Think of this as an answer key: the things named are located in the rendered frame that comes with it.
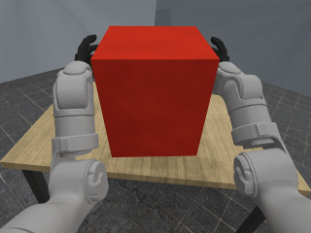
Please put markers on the robot right forearm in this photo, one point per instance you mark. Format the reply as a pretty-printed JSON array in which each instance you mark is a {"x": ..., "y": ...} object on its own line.
[{"x": 251, "y": 124}]

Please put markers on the robot right hand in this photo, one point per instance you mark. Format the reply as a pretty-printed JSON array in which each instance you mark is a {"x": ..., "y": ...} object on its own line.
[{"x": 221, "y": 52}]

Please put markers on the carton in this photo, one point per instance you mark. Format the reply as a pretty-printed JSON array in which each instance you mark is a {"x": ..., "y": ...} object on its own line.
[{"x": 154, "y": 85}]

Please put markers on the robot left forearm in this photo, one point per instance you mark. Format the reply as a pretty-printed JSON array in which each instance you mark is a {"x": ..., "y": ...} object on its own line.
[{"x": 73, "y": 110}]

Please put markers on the right robot upper arm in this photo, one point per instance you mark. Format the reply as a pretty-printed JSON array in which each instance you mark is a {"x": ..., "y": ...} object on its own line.
[{"x": 269, "y": 178}]

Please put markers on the left robot upper arm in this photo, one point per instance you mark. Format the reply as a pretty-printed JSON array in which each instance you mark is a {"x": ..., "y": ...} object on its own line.
[{"x": 75, "y": 187}]

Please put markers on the robot left hand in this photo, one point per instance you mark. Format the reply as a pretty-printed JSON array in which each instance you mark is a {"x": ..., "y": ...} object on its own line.
[{"x": 85, "y": 50}]

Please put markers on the table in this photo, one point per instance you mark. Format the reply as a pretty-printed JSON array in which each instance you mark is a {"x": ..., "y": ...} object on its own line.
[{"x": 213, "y": 166}]

